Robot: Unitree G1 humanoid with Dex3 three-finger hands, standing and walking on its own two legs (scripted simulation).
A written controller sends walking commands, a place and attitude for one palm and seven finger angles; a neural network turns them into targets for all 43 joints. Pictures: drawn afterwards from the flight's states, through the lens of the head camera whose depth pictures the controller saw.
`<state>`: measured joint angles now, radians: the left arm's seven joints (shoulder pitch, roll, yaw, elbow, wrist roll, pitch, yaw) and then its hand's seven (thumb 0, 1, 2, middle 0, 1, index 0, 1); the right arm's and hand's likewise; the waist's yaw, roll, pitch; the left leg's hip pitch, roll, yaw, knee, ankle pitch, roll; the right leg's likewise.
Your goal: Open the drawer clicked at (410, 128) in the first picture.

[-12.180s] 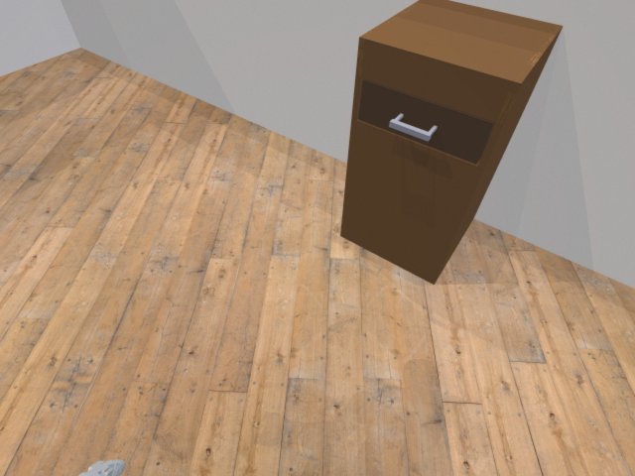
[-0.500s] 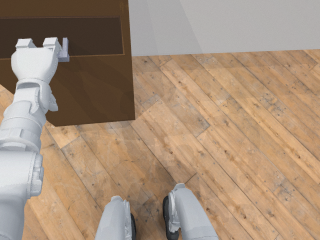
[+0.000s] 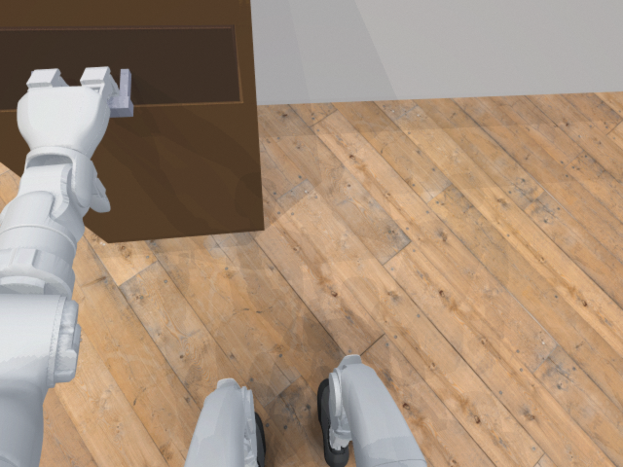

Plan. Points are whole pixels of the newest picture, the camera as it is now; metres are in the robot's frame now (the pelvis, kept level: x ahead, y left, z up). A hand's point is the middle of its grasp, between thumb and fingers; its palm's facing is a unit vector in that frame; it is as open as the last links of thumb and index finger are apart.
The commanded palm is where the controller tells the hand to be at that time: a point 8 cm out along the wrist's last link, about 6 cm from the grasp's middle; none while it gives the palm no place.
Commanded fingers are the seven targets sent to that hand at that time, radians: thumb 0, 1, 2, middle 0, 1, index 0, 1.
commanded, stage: close the thumb around the handle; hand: left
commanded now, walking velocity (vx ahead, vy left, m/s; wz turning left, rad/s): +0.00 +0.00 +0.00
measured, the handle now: (80, 94) +0.59 +0.25 +0.00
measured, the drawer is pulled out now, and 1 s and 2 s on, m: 0.00 0.01 0.13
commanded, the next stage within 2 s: pull the drawer open in 0.66 s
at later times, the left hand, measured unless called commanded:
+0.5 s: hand (89, 141) +0.53 +0.24 -0.02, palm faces -0.06 -0.01 -1.00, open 6.7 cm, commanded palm +0.52 +0.22 +0.03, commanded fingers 0.00 0.90 0.90 -0.40 -1.35 -0.40 -1.35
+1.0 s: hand (89, 146) +0.53 +0.24 -0.02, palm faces -0.06 -0.03 -1.00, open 5.2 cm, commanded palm +0.49 +0.22 +0.03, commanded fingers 0.00 0.90 0.90 -0.40 -1.35 -0.40 -1.35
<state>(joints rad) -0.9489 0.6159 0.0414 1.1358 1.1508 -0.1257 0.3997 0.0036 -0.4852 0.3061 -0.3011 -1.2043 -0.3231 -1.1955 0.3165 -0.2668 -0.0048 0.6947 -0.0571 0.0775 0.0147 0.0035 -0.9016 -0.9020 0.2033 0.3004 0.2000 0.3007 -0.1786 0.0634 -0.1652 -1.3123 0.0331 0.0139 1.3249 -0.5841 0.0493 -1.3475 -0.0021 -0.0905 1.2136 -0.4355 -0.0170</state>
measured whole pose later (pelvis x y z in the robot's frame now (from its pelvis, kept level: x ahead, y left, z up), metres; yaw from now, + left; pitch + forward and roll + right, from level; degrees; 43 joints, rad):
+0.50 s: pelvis +0.00 +0.00 +0.00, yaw +0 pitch +33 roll -4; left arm -0.96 0.61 0.03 1.15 1.15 -0.11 0.40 0.00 0.53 0.75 -0.37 -1.31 -0.40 -1.31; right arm 0.32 -0.26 0.00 0.70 -0.06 0.08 0.02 0.00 -0.90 -0.90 0.20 0.30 0.20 0.30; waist -0.18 0.07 -0.17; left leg -1.30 0.03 0.01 1.32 -0.59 0.05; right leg -1.34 0.00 -0.09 1.21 -0.44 -0.02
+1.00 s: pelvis +0.01 +0.00 +0.01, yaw -1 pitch +32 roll -4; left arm -0.86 0.58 0.05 1.06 1.12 -0.12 0.40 0.01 0.80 0.82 -0.34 -1.35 -0.40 -1.34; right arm 0.32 -0.26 -0.01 0.69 -0.05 0.10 0.02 0.00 -0.90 -0.90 0.20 0.30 0.20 0.30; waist -0.16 0.06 -0.16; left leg -1.25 0.04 0.04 1.28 -0.59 0.05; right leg -1.29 0.01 -0.07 1.18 -0.44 -0.01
